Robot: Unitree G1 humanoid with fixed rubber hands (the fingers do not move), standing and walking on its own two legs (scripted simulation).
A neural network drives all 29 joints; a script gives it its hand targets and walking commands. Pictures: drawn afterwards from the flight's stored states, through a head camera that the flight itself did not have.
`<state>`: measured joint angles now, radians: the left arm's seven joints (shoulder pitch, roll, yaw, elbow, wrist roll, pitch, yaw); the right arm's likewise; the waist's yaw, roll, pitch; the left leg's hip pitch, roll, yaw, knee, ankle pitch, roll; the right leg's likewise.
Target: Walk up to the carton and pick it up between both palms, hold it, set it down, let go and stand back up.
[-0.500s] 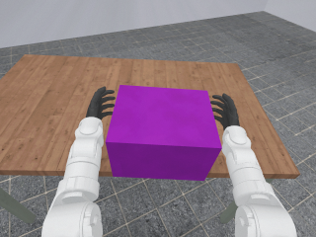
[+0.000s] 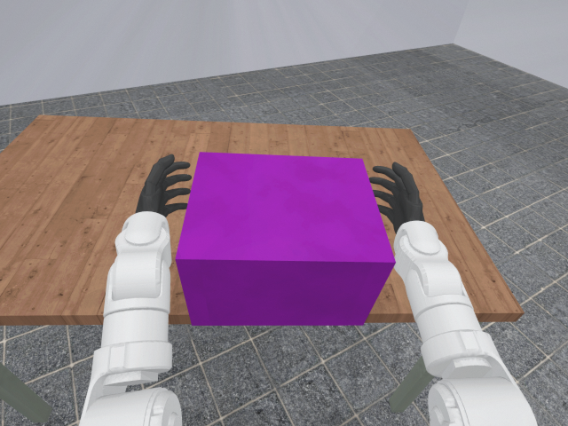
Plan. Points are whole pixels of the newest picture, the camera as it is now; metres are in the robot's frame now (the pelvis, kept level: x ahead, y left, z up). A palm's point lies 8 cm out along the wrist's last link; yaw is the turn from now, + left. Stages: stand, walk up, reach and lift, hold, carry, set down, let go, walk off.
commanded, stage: reach and lift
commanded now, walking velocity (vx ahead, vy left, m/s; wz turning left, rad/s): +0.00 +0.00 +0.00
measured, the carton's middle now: (280, 238) +0.38 -0.02 +0.08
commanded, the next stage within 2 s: hold in 1.16 s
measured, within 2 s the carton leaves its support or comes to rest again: neither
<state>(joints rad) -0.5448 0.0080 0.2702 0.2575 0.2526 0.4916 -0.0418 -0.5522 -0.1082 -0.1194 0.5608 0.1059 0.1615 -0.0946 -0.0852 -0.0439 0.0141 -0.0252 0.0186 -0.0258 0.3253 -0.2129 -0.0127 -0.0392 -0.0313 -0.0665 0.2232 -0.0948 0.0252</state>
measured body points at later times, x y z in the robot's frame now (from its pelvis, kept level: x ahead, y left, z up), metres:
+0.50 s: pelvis -0.01 -0.01 +0.00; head -0.04 +0.02 +0.45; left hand +0.38 +0.16 +0.18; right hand +0.36 -0.20 +0.17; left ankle -0.02 +0.12 -0.75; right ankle +0.02 -0.14 -0.75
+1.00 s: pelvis +0.00 +0.00 +0.00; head -0.04 +0.02 +0.45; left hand +0.38 +0.17 +0.19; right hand +0.37 -0.19 +0.18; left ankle -0.02 +0.12 -0.75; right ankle +0.02 -0.14 -0.75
